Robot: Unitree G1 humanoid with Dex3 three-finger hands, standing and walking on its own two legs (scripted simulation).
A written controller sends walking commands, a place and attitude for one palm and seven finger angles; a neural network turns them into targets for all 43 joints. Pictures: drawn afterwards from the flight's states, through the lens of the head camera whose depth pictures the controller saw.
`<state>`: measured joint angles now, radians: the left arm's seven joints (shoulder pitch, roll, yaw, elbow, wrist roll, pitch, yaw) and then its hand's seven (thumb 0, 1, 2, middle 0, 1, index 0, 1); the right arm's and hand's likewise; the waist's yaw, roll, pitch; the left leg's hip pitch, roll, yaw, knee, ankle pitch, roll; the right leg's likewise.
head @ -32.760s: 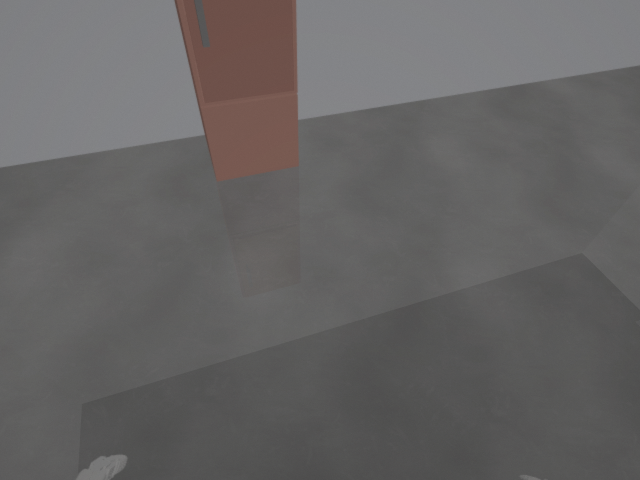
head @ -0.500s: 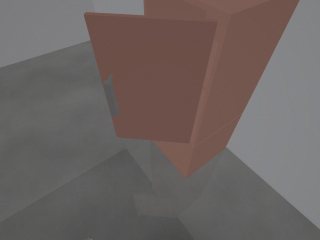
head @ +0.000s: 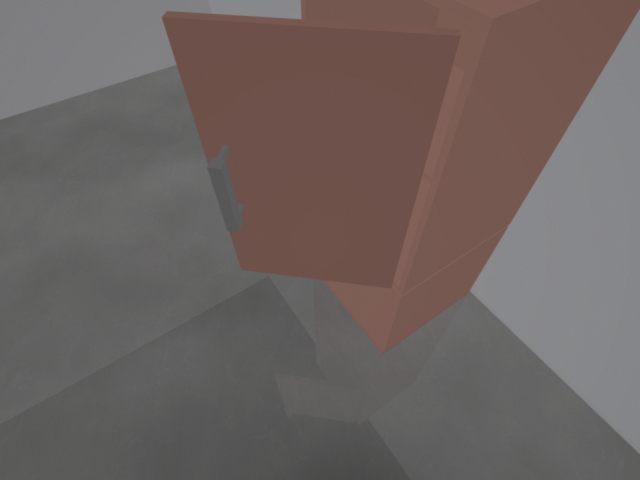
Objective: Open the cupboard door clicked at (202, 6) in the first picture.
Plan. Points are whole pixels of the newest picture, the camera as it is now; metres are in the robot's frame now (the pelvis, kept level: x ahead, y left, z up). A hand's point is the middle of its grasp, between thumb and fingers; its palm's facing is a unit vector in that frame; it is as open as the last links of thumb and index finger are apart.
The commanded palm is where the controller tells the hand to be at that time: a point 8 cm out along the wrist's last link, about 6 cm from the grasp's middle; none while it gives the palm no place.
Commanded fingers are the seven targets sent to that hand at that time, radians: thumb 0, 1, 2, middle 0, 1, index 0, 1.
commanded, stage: come to a stop and stand still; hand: left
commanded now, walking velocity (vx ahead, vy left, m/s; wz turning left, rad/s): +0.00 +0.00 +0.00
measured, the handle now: (229, 190) +0.57 +0.20 -0.03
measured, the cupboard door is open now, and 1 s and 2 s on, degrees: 47 47 47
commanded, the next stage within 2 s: look again from close up in 0.40 s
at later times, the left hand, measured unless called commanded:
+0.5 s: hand out of the picture -0.01 +0.18 -0.17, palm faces +0.02 -0.99 -0.16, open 7.4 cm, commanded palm none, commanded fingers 0.00 0.90 0.90 -0.20 -0.30 -0.20 -0.30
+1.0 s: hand out of the picture +0.06 +0.21 -0.16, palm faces -0.04 -0.96 -0.26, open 7.4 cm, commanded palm none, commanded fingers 0.00 0.90 0.90 -0.20 -0.30 -0.20 -0.30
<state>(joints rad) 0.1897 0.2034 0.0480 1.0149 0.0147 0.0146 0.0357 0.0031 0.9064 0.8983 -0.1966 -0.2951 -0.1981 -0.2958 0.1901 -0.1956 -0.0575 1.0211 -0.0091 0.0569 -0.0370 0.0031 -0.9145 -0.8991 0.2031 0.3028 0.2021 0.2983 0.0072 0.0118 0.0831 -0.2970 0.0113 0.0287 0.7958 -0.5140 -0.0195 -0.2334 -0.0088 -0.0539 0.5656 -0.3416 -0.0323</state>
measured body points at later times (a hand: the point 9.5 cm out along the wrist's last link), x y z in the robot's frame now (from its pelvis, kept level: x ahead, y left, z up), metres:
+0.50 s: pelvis -0.01 +0.01 +0.01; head +0.00 +0.02 +0.46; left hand -0.01 +0.23 -0.15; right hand +0.02 -0.22 -0.14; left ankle -0.02 +0.12 -0.73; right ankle -0.02 -0.10 -0.73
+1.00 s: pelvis +0.00 +0.01 +0.01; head +0.01 +0.00 +0.46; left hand +0.06 +0.26 -0.14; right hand +0.01 -0.22 -0.16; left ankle -0.02 +0.12 -0.73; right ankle -0.02 -0.10 -0.73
